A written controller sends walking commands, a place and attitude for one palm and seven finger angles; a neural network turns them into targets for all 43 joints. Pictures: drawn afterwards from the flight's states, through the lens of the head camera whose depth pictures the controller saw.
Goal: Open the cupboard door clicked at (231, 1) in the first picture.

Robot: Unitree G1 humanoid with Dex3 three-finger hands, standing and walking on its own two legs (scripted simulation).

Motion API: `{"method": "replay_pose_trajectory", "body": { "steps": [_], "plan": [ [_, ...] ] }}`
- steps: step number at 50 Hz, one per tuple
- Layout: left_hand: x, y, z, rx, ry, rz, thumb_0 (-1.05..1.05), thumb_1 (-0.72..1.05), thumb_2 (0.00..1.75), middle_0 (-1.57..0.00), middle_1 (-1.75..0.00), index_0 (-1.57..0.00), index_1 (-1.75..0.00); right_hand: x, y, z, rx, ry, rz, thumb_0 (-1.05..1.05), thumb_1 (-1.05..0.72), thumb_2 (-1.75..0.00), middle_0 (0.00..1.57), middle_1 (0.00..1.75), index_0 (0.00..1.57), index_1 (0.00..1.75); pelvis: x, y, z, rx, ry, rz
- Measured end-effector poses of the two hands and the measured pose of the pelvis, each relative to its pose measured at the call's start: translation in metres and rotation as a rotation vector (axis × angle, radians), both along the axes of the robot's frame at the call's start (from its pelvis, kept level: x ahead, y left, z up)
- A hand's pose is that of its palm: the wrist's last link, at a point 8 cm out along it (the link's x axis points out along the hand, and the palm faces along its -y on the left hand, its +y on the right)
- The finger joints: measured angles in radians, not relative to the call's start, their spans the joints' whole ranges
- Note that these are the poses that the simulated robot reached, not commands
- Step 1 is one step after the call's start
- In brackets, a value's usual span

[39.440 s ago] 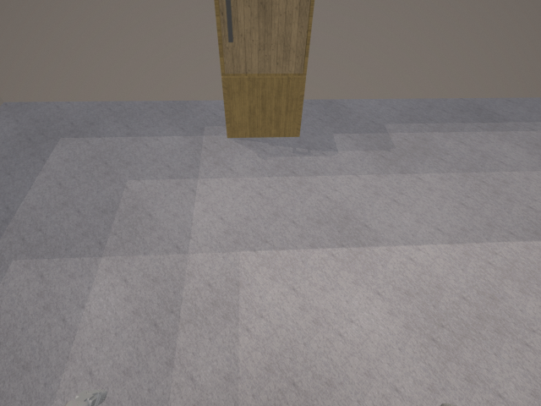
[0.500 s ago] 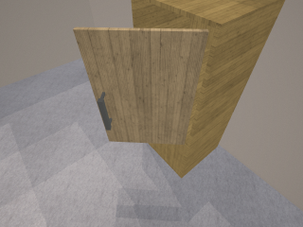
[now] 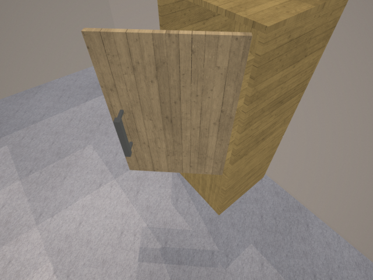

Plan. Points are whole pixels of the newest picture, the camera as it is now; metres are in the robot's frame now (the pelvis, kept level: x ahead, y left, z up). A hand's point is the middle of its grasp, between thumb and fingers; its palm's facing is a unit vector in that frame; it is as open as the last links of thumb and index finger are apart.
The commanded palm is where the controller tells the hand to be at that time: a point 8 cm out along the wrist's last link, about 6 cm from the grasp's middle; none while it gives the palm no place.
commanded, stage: look again from close up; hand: left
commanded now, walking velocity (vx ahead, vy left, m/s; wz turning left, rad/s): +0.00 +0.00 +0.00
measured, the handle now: (124, 134) +0.56 +0.25 -0.09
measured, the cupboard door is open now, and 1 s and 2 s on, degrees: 47 47 47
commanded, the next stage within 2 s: raise the hand with hooked fingers in 0.60 s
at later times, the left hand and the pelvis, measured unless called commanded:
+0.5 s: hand out of the picture +0.01 +0.16 -0.17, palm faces +0.02 -0.98 -0.19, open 7.3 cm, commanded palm none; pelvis +0.01 -0.01 +0.00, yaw +0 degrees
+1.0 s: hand (119, 238) +0.21 +0.16 -0.02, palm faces +0.03 -1.00 +0.00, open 7.9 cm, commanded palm +0.14 +0.23 -0.07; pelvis -0.02 -0.01 -0.05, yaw +2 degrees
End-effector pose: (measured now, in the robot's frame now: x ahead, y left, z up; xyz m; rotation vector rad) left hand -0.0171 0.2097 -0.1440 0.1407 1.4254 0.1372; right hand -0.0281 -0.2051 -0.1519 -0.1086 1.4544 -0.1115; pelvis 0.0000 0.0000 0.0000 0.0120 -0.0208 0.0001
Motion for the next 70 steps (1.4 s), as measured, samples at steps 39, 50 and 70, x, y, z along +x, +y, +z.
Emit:
{"method": "replay_pose_trajectory", "body": {
  "steps": [39, 50, 70],
  "plan": [
    [0.069, 0.017, 0.034, 0.081, -0.331, 0.092, 0.03, 0.94, 0.89, -0.21, -0.31, -0.21, -0.3, 0.055, -0.029, 0.01, -0.074, -0.214, 0.012, 0.01, -0.92, -0.9, 0.21, 0.3, 0.2, 0.3, 0.011, -0.009, -0.002, -0.004, 0.012, 0.008],
    [0.203, 0.004, 0.119, -0.118, -1.441, -0.119, 0.01, 0.76, 0.83, -0.21, -0.41, -0.21, -0.4, 0.185, -0.07, 0.046, -0.177, -0.87, 0.169, 0.01, -0.91, -0.9, 0.21, 0.3, 0.2, 0.3, -0.024, -0.011, -0.055, 0.009, 0.205, 0.026],
    [0.18, 0.049, 0.071, -0.141, -1.356, -0.194, 0.01, 0.28, 0.64, -0.25, -0.7, -0.24, -0.7, 0.175, 0.003, -0.041, -0.035, -0.747, 0.223, 0.01, -0.9, -0.9, 0.21, 0.3, 0.2, 0.3, -0.047, -0.005, -0.113, -0.066, 0.321, 0.053]
  ]
}}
